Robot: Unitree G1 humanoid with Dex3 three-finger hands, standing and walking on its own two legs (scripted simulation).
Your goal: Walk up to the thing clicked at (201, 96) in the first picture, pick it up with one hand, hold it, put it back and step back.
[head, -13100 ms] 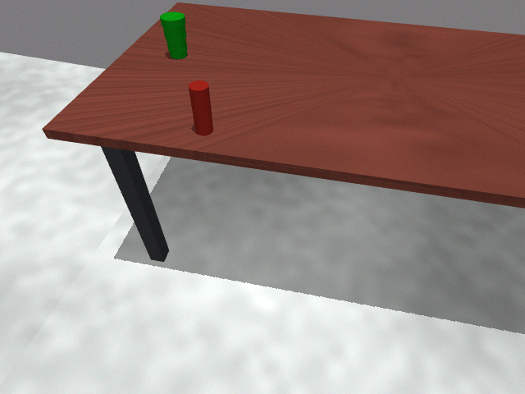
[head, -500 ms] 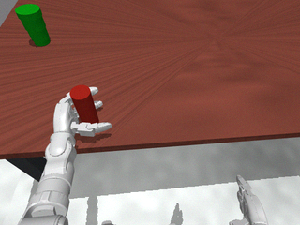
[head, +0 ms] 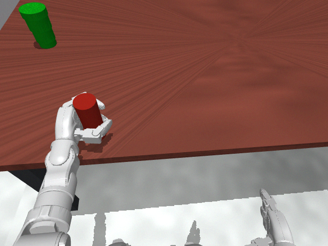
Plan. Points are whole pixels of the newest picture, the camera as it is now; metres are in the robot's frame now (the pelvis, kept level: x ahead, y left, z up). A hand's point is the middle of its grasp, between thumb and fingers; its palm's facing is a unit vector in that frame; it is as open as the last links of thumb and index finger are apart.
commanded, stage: settle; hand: left
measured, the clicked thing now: (91, 119) +0.41 +0.14 +0.08
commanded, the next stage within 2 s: lift in 0.72 s
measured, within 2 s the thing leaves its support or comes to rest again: neither
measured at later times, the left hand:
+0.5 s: hand (89, 105) +0.42 +0.14 +0.11, palm faces +0.00 -1.00 +0.01, open 6.8 cm
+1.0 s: hand (84, 94) +0.43 +0.15 +0.14, palm faces -0.01 -1.00 +0.01, open 6.8 cm
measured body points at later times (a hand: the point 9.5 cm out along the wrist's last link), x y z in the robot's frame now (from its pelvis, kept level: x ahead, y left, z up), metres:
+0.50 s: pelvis +0.00 -0.01 +0.02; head +0.04 +0.00 +0.46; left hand +0.42 +0.20 +0.12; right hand +0.16 -0.27 -0.04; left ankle +0.05 +0.12 -0.69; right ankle -0.02 -0.15 -0.69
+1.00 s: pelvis +0.01 -0.01 +0.02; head +0.03 +0.00 +0.47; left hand +0.42 +0.20 +0.15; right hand +0.16 -0.27 -0.03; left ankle +0.05 +0.12 -0.69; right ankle -0.02 -0.15 -0.69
